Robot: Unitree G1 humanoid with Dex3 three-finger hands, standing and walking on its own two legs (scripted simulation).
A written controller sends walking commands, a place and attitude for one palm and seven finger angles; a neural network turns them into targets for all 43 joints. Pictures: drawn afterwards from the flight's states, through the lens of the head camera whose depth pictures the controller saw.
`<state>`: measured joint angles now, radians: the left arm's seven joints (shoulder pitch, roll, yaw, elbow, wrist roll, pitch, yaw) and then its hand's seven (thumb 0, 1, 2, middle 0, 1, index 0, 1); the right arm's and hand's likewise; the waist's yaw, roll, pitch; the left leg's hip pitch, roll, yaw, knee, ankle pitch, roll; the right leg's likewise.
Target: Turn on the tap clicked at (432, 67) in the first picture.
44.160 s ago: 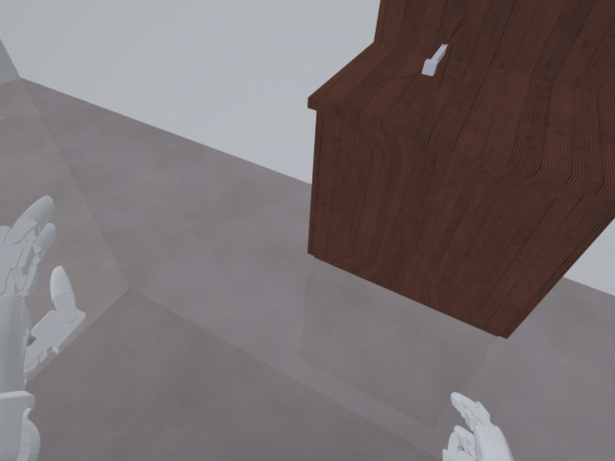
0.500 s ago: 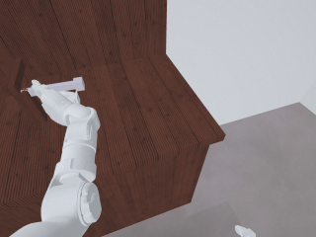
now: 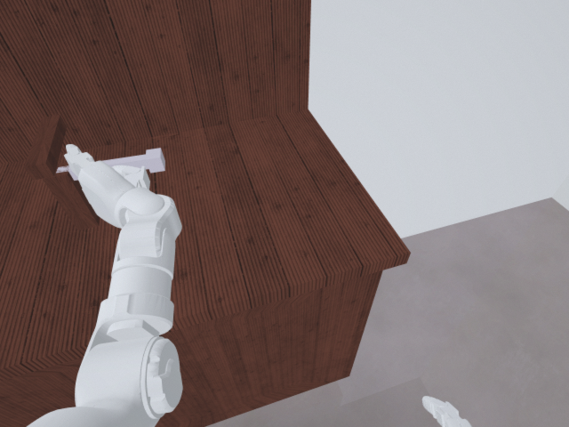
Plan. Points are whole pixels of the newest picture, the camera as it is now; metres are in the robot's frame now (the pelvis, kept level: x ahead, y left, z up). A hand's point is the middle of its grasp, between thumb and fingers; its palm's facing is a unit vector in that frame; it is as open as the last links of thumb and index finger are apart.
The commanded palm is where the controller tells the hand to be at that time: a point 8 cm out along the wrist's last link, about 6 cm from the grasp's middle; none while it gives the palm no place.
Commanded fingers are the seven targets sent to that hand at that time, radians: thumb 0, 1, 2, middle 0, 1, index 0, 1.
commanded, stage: lift the hand up off the lever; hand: left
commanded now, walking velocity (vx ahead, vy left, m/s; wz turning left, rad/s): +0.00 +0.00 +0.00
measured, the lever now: (155, 160) +0.50 +0.24 +0.13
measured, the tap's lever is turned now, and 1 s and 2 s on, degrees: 86 86 86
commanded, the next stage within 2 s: draw the hand back beside the body in 1.06 s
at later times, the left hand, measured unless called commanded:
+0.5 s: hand (137, 167) +0.42 +0.23 +0.18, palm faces +0.81 -0.59 -0.04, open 7.8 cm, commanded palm +0.36 +0.24 +0.18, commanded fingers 0.00 0.90 0.90 -0.15 -0.15 -0.15 -0.15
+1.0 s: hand (130, 161) +0.40 +0.22 +0.20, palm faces +0.79 -0.61 -0.03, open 7.8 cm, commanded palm +0.35 +0.23 +0.20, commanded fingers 0.00 0.90 0.90 -0.15 -0.15 -0.15 -0.15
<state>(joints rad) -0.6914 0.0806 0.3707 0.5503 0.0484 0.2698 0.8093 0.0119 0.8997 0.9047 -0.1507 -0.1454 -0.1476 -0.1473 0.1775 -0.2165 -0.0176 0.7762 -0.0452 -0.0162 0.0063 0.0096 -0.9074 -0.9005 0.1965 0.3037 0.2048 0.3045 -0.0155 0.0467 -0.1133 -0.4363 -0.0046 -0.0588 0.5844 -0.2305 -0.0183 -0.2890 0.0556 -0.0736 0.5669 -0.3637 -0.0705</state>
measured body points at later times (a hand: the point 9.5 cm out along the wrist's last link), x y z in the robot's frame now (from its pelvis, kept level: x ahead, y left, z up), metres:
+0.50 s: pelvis +0.00 +0.00 +0.00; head -0.01 -0.02 +0.45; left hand +0.37 +0.25 +0.19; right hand +0.13 -0.25 -0.12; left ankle +0.04 +0.13 -0.73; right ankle -0.05 -0.07 -0.73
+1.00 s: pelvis +0.00 +0.00 +0.01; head -0.03 -0.02 +0.46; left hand +0.35 +0.25 +0.21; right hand +0.17 -0.23 -0.10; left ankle +0.04 +0.13 -0.73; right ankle -0.05 -0.07 -0.73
